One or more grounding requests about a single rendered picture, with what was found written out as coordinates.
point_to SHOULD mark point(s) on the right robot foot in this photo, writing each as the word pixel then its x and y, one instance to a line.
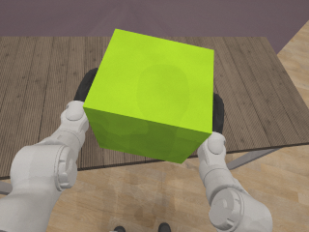
pixel 164 227

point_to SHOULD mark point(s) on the right robot hand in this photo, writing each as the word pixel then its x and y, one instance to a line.
pixel 217 113

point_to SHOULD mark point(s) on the robot left forearm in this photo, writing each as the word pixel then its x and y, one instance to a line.
pixel 74 124

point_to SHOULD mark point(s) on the right robot upper arm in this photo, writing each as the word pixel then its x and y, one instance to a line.
pixel 234 211

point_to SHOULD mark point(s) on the table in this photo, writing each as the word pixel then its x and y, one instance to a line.
pixel 40 75

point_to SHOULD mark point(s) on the left robot hand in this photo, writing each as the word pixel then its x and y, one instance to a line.
pixel 85 85

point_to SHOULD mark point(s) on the carton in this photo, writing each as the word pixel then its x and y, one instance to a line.
pixel 152 97

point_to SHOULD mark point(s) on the robot right forearm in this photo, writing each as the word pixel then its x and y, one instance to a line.
pixel 213 170

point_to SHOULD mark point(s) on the left robot upper arm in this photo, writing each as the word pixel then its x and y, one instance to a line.
pixel 39 176

